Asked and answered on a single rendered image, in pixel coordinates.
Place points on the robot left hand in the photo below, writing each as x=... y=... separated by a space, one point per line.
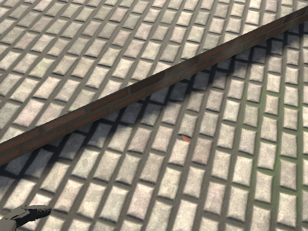
x=23 y=214

